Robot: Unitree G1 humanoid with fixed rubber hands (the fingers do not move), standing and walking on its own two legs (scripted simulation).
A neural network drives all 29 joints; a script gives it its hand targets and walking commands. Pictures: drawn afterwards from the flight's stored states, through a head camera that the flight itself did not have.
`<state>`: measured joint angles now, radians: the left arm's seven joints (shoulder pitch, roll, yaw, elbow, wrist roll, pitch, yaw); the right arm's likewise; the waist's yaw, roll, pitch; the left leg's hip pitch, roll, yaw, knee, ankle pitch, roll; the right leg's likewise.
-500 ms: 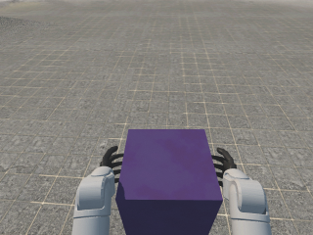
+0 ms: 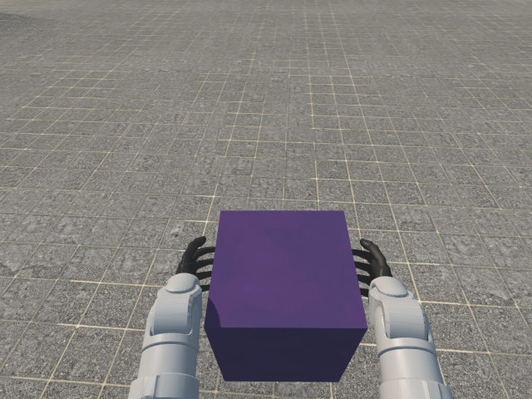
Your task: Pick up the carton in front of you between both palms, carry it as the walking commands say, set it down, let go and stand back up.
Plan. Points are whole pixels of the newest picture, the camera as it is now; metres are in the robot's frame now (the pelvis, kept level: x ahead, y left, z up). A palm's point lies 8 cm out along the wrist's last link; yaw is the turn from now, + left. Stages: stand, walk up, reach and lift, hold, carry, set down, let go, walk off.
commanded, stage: carry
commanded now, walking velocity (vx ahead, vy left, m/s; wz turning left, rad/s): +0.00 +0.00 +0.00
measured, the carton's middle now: (281, 299) +0.32 +0.00 -0.04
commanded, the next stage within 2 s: hold in 0.22 s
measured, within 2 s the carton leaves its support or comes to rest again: neither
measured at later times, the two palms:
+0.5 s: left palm (182, 299) +0.26 +0.15 +0.05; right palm (385, 301) +0.26 -0.15 +0.05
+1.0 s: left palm (188, 293) +0.27 +0.14 +0.06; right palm (397, 312) +0.24 -0.16 +0.06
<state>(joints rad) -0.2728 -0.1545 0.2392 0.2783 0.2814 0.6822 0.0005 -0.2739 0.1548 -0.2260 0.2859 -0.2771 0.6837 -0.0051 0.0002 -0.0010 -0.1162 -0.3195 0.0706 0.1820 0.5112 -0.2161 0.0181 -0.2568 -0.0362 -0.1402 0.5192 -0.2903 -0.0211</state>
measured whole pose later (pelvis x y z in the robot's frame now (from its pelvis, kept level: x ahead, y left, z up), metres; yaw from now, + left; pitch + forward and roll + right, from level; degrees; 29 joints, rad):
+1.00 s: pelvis -0.04 +0.01 +0.00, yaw -4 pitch -11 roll +0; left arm -0.34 -0.17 0.29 0.34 0.33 0.72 -0.01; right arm -0.33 0.17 -0.30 0.36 -0.31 0.69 0.02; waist 0.00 -0.02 0.03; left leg -0.09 -0.02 0.04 0.45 -0.18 0.03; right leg -0.06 0.01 0.01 0.46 -0.22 -0.02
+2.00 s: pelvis -0.06 +0.00 -0.13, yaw -6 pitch +35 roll +0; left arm -0.76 -0.13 0.53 0.55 0.28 0.26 0.00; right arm -0.77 0.10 -0.44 0.59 -0.26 0.26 -0.02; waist 0.04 -0.01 -0.11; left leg -1.45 -0.02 -0.02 1.22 -0.38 -0.01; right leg -1.43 0.06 0.02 1.25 -0.43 -0.02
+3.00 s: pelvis -0.09 +0.00 -0.36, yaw -5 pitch +44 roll +3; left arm -1.27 0.05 0.53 0.67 0.09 0.28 0.13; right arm -1.45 -0.24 -0.19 0.93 -0.09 0.28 -0.07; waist 0.09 0.00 0.22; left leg -2.24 -0.03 0.00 2.02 -0.54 -0.04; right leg -2.24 0.07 0.00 2.07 -0.60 -0.03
